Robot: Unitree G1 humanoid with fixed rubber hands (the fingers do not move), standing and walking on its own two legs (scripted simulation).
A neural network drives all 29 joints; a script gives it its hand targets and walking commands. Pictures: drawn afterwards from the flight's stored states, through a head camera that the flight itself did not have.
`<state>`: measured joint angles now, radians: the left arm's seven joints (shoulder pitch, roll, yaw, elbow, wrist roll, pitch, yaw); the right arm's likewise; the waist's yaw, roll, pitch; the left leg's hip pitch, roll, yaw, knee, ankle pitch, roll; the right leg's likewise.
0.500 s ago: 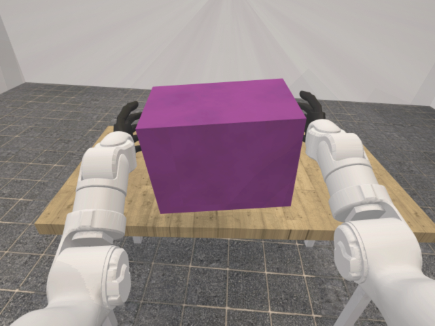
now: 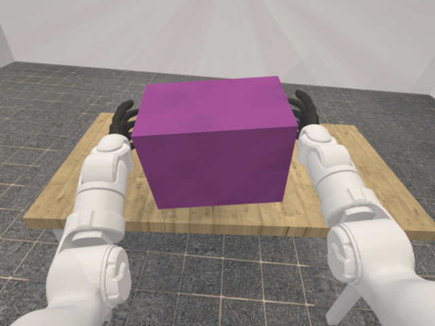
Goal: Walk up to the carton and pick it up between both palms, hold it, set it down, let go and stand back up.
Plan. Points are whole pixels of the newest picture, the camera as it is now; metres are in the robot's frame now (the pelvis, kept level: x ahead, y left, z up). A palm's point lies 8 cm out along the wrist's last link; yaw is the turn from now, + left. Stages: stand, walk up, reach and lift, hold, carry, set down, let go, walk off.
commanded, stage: set down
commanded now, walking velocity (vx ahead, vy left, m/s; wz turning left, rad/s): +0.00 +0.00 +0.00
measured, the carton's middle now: (216, 144) +0.42 +0.02 +0.18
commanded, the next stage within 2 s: none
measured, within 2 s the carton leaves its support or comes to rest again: neither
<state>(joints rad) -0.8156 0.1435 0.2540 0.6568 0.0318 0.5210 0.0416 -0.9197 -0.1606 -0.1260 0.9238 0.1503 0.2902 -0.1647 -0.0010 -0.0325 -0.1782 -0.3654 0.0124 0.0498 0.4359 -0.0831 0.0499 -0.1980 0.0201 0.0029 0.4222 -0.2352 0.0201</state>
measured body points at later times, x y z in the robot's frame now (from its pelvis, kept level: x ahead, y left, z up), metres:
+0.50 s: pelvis +0.01 +0.00 +0.00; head -0.03 +0.03 +0.45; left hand +0.42 +0.20 +0.18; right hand +0.43 -0.15 +0.21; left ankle +0.09 +0.09 -0.74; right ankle -0.01 -0.13 -0.74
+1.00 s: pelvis +0.02 +0.00 +0.00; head -0.02 +0.03 +0.45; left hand +0.43 +0.20 +0.14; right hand +0.43 -0.15 +0.18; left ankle +0.09 +0.09 -0.74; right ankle -0.01 -0.13 -0.74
